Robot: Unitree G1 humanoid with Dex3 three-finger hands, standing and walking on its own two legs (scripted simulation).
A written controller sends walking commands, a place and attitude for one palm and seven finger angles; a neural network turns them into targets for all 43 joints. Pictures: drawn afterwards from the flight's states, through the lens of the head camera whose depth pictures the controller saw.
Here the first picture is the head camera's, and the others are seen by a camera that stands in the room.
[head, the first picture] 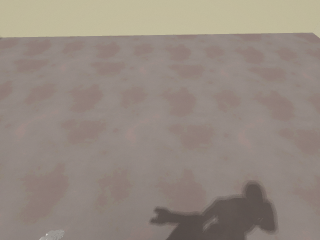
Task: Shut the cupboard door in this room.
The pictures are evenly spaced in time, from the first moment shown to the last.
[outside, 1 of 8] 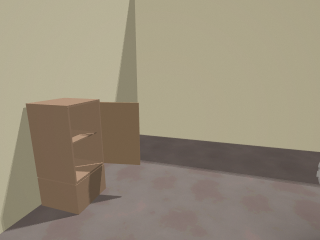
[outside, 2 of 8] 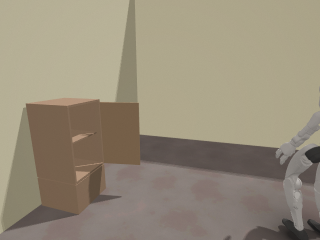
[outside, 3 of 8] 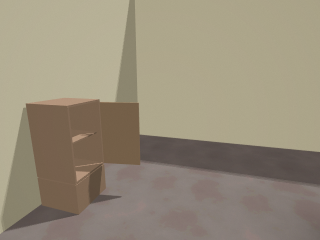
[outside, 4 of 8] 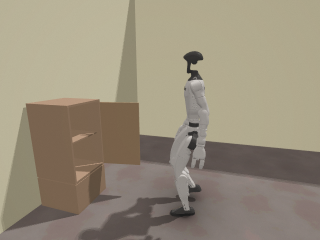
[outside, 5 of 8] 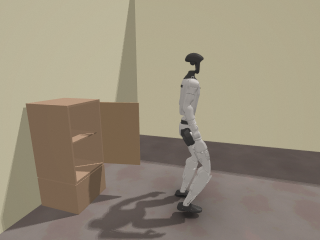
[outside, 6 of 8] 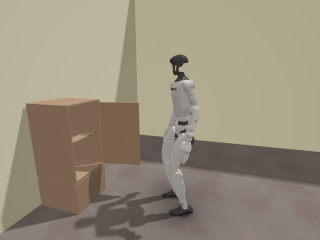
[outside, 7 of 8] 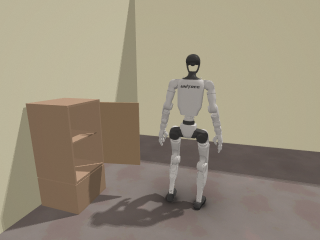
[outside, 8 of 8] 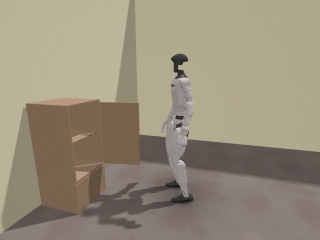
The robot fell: no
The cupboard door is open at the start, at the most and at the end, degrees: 100 100 100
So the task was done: no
